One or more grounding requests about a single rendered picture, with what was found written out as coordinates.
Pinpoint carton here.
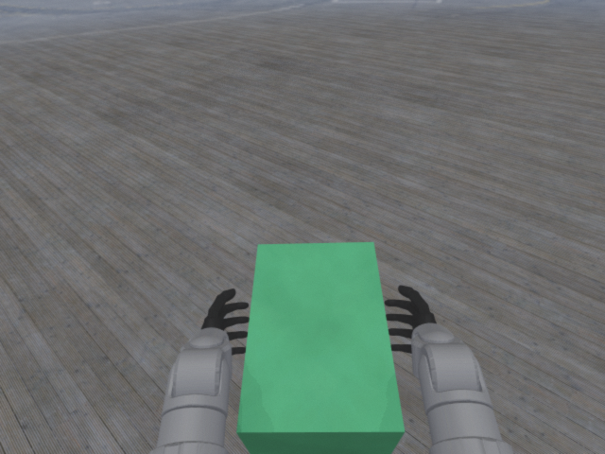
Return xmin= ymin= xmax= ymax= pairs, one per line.
xmin=236 ymin=242 xmax=405 ymax=454

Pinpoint robot right forearm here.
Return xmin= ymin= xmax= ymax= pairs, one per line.
xmin=411 ymin=323 xmax=513 ymax=454

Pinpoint robot left hand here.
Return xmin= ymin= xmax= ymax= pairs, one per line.
xmin=201 ymin=288 xmax=250 ymax=355

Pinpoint robot right hand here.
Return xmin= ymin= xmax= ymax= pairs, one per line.
xmin=385 ymin=286 xmax=436 ymax=354

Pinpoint robot left forearm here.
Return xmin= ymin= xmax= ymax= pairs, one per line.
xmin=148 ymin=327 xmax=232 ymax=454

